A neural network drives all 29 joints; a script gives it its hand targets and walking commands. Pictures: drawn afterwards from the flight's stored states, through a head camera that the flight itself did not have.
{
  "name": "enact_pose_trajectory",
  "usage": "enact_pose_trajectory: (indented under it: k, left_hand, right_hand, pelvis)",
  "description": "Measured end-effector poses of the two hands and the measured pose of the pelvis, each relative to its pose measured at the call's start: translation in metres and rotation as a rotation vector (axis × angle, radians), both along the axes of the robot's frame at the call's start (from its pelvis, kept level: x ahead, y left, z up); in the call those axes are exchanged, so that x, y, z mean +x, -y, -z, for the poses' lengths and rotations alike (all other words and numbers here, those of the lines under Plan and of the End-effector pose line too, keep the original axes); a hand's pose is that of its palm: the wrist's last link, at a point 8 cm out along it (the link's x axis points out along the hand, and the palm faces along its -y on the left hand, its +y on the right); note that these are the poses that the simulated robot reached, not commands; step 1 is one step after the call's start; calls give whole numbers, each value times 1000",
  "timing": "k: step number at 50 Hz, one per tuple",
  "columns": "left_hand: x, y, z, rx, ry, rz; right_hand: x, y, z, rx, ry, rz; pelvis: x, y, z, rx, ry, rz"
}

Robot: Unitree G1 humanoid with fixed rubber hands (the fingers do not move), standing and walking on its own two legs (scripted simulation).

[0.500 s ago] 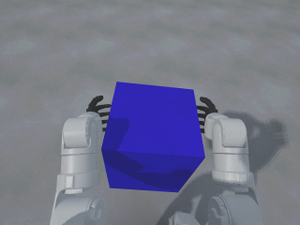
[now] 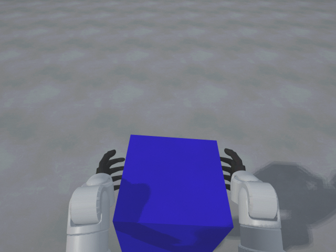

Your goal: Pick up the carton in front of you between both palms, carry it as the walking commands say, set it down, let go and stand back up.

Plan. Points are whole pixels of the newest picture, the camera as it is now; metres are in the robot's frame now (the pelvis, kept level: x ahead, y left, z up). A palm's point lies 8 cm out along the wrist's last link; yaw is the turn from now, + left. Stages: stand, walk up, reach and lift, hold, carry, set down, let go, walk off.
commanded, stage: carry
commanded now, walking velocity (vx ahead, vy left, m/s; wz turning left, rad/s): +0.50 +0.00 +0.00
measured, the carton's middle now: (169, 200) +0.25 +0.01 -0.01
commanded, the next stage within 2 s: none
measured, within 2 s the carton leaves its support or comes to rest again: neither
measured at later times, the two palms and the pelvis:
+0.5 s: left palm (113, 99) +0.57 +0.19 +0.07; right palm (203, 99) +0.55 -0.11 +0.08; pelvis +0.28 +0.05 +0.00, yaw -3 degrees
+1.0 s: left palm (121, 79) +0.68 +0.18 +0.07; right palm (200, 78) +0.68 -0.12 +0.07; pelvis +0.41 +0.03 -0.02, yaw +0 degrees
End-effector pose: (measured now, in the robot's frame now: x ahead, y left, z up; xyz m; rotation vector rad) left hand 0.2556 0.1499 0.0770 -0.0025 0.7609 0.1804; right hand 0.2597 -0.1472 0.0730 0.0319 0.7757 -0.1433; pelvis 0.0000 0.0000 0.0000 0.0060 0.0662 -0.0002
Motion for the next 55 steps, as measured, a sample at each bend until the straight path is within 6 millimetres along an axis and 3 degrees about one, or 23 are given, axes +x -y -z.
enact_pose_trajectory:
  k: [4, 9, 13, 16, 20, 24, 30, 33, 38, 44, 55]
  left_hand:
    - [48, -5, -12, -2, 51, 3]
    - [122, -18, -19, -17, 108, 13]
    - [189, -35, -4, -44, 122, 23]
    - [229, -42, 10, -46, 48, 47]
    - [266, -41, 17, -76, -26, 50]
    - [302, -38, 10, -73, 0, 61]
    - [353, -30, -11, -49, 101, 33]
    - [378, -23, -17, -12, 116, 36]
    - [407, -19, -11, 0, 66, 36]
    - [423, -23, 0, -18, 50, 11]
    - [424, -32, 4, -24, 61, -3]
  right_hand:
    - [47, -5, -13, -3, 51, 2]
    - [116, -18, -21, -9, 108, 19]
    - [178, -35, -12, -32, 120, 34]
    - [213, -42, 0, -47, 46, 48]
    - [242, -42, 4, -52, -28, 76]
    - [277, -39, -4, -55, -4, 83]
    - [337, -30, -17, -30, 97, 54]
    - [363, -24, -15, 6, 111, 56]
    - [392, -20, -6, 15, 61, 56]
    - [416, -24, 0, 0, 44, 33]
    - [422, -32, 1, -12, 56, 15]
  pelvis:
    - [48, -5, -1, 1, 5, 4]
    - [118, -21, 9, -8, 12, 10]
    - [179, -40, 28, 3, 23, 29]
    - [208, -49, 24, 3, 13, 46]
    - [241, -55, 9, -21, -2, 53]
    - [274, -54, 1, -30, -6, 46]
    - [330, -40, 7, 1, 14, 34]
    - [358, -35, 12, -14, 18, 26]
    - [389, -30, 13, -25, 3, 6]
    - [406, -27, 15, -20, -9, -3]
    - [410, -31, 19, -19, -6, -8]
